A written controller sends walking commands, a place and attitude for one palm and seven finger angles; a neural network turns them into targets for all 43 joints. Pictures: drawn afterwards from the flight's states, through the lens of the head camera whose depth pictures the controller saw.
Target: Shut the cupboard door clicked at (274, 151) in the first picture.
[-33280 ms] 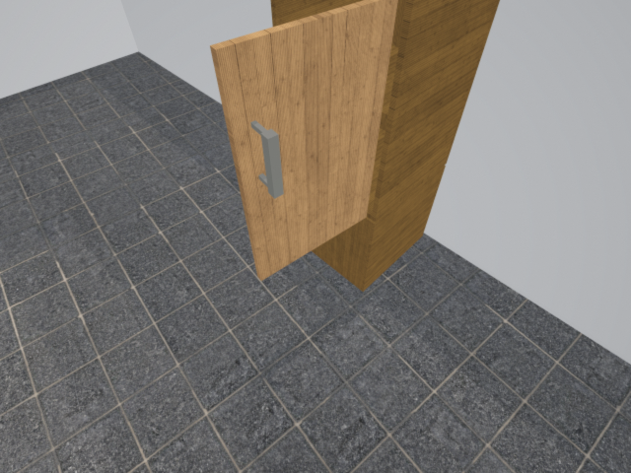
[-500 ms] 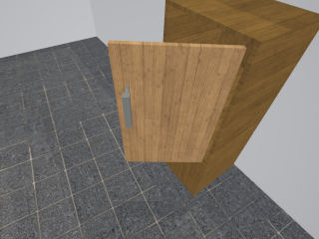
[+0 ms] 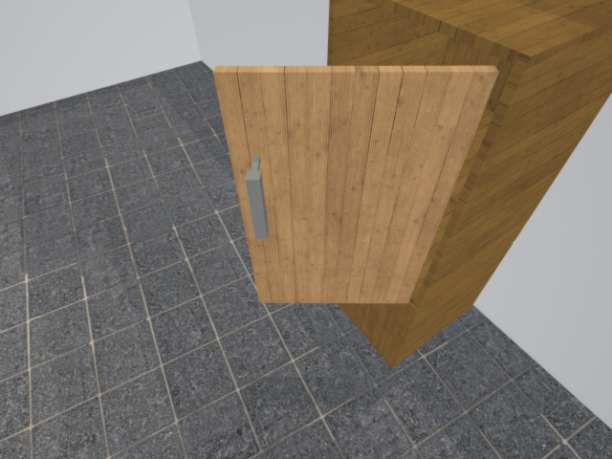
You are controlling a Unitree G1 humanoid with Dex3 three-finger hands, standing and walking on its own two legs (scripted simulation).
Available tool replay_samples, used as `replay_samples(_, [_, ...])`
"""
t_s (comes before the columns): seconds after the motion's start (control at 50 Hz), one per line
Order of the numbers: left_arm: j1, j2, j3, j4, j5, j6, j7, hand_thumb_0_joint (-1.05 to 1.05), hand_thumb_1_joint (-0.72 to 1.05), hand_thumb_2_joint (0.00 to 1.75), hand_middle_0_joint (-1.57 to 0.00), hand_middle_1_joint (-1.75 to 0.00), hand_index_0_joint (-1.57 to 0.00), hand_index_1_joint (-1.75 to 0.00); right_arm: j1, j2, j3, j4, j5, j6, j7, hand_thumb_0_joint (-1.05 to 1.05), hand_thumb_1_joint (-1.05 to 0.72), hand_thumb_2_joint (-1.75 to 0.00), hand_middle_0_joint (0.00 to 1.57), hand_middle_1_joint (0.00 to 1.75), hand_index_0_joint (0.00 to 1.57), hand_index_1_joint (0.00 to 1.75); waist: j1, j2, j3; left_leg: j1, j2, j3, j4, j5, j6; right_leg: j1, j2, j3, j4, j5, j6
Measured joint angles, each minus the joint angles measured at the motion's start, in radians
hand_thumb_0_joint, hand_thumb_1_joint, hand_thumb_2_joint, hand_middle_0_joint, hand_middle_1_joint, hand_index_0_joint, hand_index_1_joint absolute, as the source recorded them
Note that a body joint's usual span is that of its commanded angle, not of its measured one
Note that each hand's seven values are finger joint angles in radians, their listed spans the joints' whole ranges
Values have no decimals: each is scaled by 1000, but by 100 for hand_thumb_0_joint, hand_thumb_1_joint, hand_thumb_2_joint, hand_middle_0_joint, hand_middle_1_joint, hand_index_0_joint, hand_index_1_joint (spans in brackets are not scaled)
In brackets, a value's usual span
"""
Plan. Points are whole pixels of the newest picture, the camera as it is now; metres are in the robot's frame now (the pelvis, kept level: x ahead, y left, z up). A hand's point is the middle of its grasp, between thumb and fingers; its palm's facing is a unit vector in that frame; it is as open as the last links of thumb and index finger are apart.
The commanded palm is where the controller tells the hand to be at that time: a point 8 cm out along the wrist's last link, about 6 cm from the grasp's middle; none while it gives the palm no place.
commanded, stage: look again from close up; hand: left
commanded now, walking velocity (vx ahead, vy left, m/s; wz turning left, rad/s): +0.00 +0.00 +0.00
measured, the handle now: (259, 198) +0.50 +0.10 +0.05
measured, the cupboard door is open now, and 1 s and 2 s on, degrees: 55 55 55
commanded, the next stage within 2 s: shuffle to correct the standing spot in 0.36 s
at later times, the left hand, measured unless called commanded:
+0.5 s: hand out of the picture +0.04 +0.17 -0.18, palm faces -0.03 -0.98 -0.20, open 7.4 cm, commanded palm none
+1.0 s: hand out of the picture +0.00 +0.11 -0.18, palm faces +0.05 -0.99 -0.16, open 7.4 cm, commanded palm none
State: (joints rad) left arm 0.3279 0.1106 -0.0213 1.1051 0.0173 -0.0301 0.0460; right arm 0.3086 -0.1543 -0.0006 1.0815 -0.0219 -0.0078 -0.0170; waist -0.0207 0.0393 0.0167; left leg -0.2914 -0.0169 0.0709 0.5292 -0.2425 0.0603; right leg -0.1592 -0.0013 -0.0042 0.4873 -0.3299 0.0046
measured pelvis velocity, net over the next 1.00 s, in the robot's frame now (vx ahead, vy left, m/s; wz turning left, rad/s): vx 0.04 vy -0.05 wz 0.02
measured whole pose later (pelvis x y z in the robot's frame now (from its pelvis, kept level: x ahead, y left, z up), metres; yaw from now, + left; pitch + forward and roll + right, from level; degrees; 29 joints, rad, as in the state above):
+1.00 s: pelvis +0.04 -0.05 +0.00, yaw +1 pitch +2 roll -1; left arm 0.38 0.15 0.02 1.06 0.04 0.00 0.04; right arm 0.27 -0.14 -0.02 1.09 -0.02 0.02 -0.03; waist 0.01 -0.04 0.03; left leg -0.39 0.04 0.09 0.82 -0.46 0.04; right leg -0.14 0.04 -0.14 0.48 -0.38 -0.07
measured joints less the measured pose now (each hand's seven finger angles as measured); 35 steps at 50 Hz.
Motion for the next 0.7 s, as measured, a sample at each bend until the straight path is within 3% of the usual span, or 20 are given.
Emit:
replay_samples(0.16, [-5,30,5,-19,-1,0,4,1,91,90,-19,-30,-20,-30,-27,-27,2,-14,6,-13,2,2,-94,-90,20,30,20,30,13,-12,-23,35,-18,22,-13,-16,4,10,-21,22,29,-33,11])
replay_samples(0.54, [-50,79,7,-31,-2,16,-5,1,91,90,-20,-30,-20,-30,-95,-25,9,11,8,-13,-1,1,-90,-90,20,30,20,30,20,-72,-3,69,-2,30,-49,-11,-9,45,-4,32,-22,-14,2])
replay_samples(0.64, [-36,82,17,-35,6,39,-16,1,91,90,-19,-30,-20,-30,-90,-11,1,8,2,-3,-6,1,-90,-90,20,30,20,30,18,-85,-3,54,1,38,-28,-24,-11,14,-3,36,27,-36,-7])
replay_samples(0.7, [-24,84,27,-42,13,52,-23,1,91,90,-19,-30,-20,-30,-85,-3,-7,-2,-2,4,-10,1,-90,-90,20,30,20,30,23,-89,4,38,13,54,-9,-33,-16,-39,-9,3,95,-62,-23])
